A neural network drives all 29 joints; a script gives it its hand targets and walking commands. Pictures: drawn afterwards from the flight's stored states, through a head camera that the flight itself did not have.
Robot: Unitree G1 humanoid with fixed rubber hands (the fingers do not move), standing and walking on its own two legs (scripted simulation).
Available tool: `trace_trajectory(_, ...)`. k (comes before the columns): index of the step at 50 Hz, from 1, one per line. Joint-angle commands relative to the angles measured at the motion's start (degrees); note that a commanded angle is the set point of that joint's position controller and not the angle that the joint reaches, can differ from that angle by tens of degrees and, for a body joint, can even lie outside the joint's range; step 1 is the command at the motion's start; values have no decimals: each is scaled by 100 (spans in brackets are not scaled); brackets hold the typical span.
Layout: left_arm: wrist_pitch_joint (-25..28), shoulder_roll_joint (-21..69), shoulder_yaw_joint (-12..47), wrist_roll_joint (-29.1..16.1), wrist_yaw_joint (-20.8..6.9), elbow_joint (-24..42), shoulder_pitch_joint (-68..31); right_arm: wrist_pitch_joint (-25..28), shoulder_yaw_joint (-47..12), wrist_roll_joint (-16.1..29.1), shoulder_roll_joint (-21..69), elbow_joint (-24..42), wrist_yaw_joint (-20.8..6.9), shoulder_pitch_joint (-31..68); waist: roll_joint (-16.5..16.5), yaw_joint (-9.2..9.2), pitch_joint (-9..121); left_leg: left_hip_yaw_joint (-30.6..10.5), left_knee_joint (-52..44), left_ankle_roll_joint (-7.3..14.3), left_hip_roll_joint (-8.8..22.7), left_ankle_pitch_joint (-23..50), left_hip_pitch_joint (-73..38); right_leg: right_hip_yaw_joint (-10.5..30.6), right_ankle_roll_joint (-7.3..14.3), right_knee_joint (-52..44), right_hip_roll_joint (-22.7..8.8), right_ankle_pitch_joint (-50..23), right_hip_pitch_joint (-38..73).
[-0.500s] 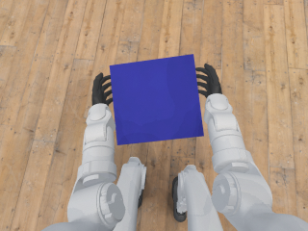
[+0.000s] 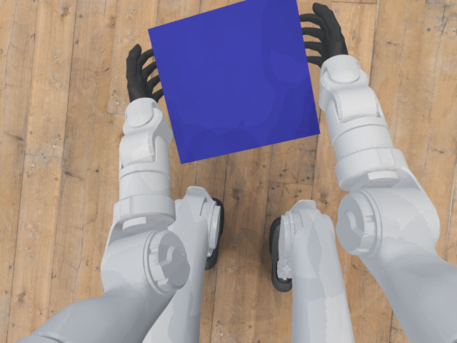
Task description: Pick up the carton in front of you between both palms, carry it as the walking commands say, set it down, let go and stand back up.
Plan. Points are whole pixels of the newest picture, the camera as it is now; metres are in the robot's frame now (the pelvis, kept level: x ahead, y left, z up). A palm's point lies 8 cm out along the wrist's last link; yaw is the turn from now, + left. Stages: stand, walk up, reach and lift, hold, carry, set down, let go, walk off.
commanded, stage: set down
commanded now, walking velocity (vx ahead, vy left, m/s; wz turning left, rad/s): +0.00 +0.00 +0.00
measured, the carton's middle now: (239, 92) +0.50 +0.04 -0.20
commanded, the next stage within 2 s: none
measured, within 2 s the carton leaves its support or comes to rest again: rests again in 1.16 s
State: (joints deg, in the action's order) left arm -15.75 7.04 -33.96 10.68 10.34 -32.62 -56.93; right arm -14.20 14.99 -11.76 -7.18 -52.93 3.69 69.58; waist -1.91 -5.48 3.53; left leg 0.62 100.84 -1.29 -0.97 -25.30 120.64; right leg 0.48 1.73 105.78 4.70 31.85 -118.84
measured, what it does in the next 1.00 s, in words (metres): lowers itself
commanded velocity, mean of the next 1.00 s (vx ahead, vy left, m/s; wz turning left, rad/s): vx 0.00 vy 0.00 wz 0.00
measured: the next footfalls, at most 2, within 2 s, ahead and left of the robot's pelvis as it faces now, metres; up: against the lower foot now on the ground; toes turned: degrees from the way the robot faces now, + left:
none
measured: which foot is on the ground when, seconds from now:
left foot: down 0.00-1.00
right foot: down 0.00-1.00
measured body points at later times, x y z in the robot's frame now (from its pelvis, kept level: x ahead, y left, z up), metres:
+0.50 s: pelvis +0.00 -0.01 -0.08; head +0.36 -0.04 +0.18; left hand +0.51 +0.20 -0.22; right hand +0.58 -0.09 -0.26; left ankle +0.13 +0.12 -0.44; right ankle +0.09 -0.10 -0.44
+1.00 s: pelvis +0.00 -0.01 -0.10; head +0.36 -0.04 +0.17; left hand +0.51 +0.22 -0.24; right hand +0.59 -0.07 -0.27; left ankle +0.13 +0.12 -0.44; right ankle +0.09 -0.10 -0.44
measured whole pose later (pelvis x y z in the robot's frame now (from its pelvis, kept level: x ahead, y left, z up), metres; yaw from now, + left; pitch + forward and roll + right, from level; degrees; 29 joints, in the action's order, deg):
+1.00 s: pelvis +0.00 -0.01 -0.10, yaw +3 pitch +42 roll +6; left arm -11.9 -3.7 -37.5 5.0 3.7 -49.6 -75.8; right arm -12.8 5.9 -9.4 -17.1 -68.2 0.0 89.8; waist 2.5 -9.0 -12.3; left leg 1.2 118.6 -3.7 -2.9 -27.7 133.1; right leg 0.1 3.4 125.9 4.1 35.7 -131.9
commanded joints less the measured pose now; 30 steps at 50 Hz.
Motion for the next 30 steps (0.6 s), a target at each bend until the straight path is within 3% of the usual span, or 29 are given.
trace_trajectory(1, 138, 4263, 2996, -610, -1465, -40, -4182, 96, -1884, 574, 4996, -70, -1309, 2894, -443, -261, 5952, 311, -289, -186, -683, 1321, -3603, 88, -78, -972, 518, -1160, 2488)
trace_trajectory(15, 287, 3554, 2801, -953, -1433, 73, -5144, 128, -2288, 997, 4424, -410, -1301, 3788, -780, -561, 5834, 486, 729, -222, -512, 1541, -2770, 204, -95, 11, 354, -1552, 2478)
trace_trajectory(20, 247, 3880, 2274, -976, -1543, -899, -4348, 320, -2406, 1093, 4022, -279, -1302, 4198, -1196, -538, 5113, 408, 1045, -166, -505, 1743, -2303, 246, -78, 235, 259, -1759, 2283)
trace_trajectory(25, 227, 4106, 2252, -1167, -1671, -1071, -4065, 433, -2667, 1301, 4000, 177, -1239, 4423, -1463, -477, 5322, 407, 1238, -156, -502, 2011, -2013, 299, -95, 440, 192, -2474, 2758)
trace_trajectory(30, 231, 3932, 2142, -1171, -1769, -1202, -4080, 427, -2515, 1198, 3908, -109, -1174, 4044, -1320, -433, 4823, 416, 1325, -202, -481, 1839, -1370, 458, -70, 515, 118, -2770, 2804)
